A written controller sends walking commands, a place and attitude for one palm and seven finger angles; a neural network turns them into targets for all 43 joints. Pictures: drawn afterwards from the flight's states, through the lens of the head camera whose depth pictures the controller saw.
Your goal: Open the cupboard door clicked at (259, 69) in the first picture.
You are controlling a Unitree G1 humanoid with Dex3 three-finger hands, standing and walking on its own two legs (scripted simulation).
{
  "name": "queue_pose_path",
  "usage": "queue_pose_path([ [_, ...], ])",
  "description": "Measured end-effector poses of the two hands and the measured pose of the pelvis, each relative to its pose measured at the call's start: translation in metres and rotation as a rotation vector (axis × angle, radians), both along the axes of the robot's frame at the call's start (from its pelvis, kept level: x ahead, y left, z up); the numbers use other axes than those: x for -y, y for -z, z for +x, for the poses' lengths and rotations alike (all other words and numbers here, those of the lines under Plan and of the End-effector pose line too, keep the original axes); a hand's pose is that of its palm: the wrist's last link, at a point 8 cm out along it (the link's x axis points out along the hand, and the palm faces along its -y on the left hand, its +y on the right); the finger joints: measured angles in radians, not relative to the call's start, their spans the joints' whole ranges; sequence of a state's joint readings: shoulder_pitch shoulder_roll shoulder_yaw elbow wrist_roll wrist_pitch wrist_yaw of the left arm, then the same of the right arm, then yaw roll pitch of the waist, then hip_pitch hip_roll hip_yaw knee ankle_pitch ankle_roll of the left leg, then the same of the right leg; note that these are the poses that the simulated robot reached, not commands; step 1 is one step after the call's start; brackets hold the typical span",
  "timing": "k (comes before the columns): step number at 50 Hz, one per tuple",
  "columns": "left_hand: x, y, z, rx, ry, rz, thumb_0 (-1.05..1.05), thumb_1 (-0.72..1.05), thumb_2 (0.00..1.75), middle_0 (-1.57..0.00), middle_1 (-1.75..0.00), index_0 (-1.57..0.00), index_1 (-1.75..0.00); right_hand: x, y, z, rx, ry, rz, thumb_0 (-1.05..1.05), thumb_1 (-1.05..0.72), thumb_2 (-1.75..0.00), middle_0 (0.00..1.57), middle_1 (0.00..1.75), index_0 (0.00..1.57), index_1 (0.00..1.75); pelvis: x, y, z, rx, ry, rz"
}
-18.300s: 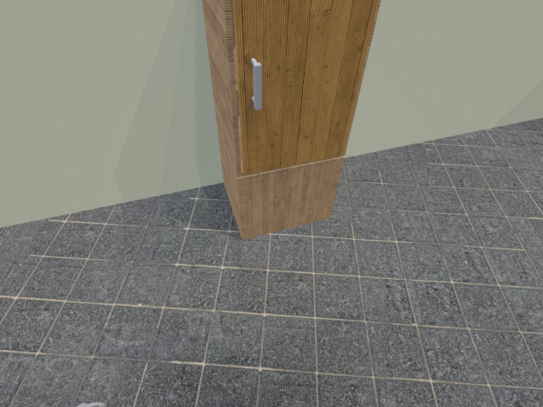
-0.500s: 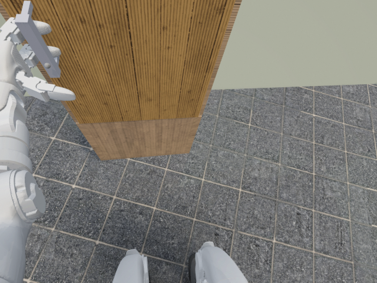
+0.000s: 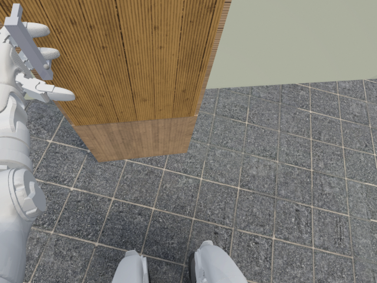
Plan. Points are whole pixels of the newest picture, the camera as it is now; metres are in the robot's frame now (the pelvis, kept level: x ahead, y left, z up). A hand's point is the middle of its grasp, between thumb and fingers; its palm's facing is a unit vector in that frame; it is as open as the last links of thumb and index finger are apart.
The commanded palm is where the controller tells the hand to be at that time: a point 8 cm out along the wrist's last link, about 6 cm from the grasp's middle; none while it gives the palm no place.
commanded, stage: slide the fingers in behind the handle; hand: left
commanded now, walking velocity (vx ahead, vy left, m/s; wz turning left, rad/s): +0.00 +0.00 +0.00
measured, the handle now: (33, 45) +0.58 +0.25 +0.08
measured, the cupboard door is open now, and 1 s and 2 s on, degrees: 0 0 44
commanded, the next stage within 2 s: close the thumb around the handle in 0.04 s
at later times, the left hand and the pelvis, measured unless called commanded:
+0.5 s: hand (42, 66) +0.53 +0.23 +0.08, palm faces +0.03 -1.00 -0.02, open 10.3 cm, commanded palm +0.51 +0.26 +0.08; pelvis +0.00 +0.01 +0.00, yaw +0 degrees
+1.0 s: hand (47, 67) +0.53 +0.22 +0.08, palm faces +0.05 -1.00 -0.03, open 5.4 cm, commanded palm +0.50 +0.26 +0.08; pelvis +0.00 +0.00 +0.00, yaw +0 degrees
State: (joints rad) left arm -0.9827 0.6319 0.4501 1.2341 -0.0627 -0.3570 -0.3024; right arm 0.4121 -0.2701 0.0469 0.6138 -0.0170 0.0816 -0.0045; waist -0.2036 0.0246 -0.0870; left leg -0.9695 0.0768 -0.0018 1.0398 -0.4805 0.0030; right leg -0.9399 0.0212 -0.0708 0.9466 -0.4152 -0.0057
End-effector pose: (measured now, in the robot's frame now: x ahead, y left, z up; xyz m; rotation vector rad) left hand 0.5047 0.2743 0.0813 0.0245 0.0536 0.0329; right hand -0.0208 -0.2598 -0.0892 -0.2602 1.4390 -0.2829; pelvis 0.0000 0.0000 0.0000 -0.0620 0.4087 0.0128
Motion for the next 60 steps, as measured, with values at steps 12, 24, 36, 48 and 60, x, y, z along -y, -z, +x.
queue_pose_path([
  [12,-0.003,0.001,-0.001,0.008,-0.002,-0.006,-0.02,-0.47,0.31,-0.30,-1.21,-0.33,-1.22,-0.003,-0.002,-0.002,0.002,0.002,-0.006,0.00,-0.91,-0.90,0.20,0.30,0.20,0.30,-0.004,0.000,-0.001,0.000,0.003,-0.003],
  [24,-0.006,0.000,-0.001,0.014,-0.002,-0.006,-0.01,-0.01,0.51,-0.33,-1.26,-0.34,-1.26,-0.010,0.000,-0.001,0.001,-0.004,0.002,0.00,-0.91,-0.90,0.20,0.30,0.20,0.30,-0.008,0.000,-0.001,0.001,0.000,-0.006],
  [36,0.001,0.001,-0.001,0.013,-0.010,-0.008,0.00,0.63,0.78,-0.38,-1.32,-0.38,-1.32,-0.011,0.001,0.001,0.004,-0.003,0.010,0.00,-0.91,-0.90,0.20,0.30,0.20,0.30,-0.008,0.000,0.001,0.004,0.000,-0.004],
  [48,0.002,0.000,-0.003,0.009,-0.016,0.001,0.01,0.78,0.83,-0.38,-1.35,-0.37,-1.35,-0.006,0.002,0.004,0.009,-0.004,0.011,0.00,-0.91,-0.90,0.20,0.30,0.20,0.30,-0.004,-0.001,0.001,0.007,0.000,-0.001],
  [60,0.005,0.001,-0.026,0.025,-0.001,-0.001,0.01,0.77,0.80,-0.39,-1.35,-0.37,-1.35,-0.002,-0.002,0.019,0.052,0.013,0.030,0.00,-0.91,-0.90,0.20,0.30,0.20,0.30,-0.001,-0.008,0.008,0.030,0.016,0.010],
])
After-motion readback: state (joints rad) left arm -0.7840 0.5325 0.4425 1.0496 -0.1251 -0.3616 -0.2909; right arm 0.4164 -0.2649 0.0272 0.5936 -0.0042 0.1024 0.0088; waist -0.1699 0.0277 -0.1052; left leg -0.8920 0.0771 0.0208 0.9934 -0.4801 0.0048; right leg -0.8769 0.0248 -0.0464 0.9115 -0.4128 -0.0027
